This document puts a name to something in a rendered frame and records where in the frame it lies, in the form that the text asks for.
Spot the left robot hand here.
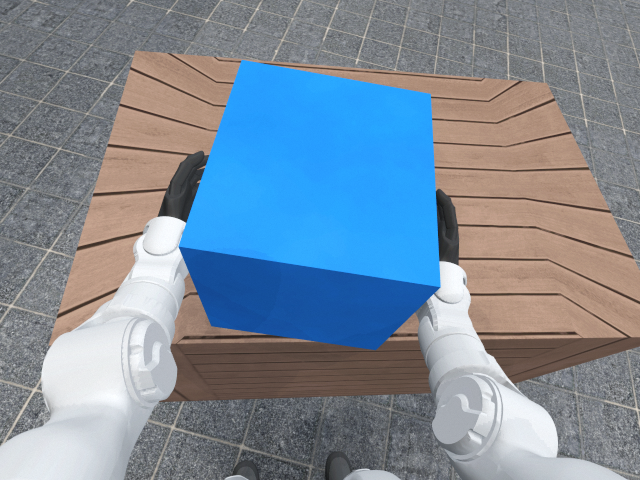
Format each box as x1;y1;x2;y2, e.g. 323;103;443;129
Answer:
158;151;209;223

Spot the robot left forearm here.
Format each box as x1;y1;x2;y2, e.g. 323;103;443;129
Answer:
41;216;189;412

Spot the robot foot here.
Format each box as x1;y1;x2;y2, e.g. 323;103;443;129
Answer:
325;451;352;480
232;460;260;480

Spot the carton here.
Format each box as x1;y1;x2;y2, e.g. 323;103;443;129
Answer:
178;60;441;350

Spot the right robot hand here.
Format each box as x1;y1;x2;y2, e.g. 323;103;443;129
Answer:
436;189;459;266

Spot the right robot foot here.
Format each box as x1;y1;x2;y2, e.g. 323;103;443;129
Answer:
325;451;352;480

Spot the robot right upper arm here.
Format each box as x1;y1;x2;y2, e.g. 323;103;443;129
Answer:
432;374;627;480

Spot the robot left upper arm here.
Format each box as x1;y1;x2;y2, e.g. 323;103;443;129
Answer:
0;317;177;480

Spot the left robot foot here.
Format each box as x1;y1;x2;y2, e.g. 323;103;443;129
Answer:
232;460;260;480

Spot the robot right forearm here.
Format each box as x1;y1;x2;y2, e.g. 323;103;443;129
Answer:
415;261;528;407

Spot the pedestal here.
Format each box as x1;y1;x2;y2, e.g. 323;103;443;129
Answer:
49;51;640;402

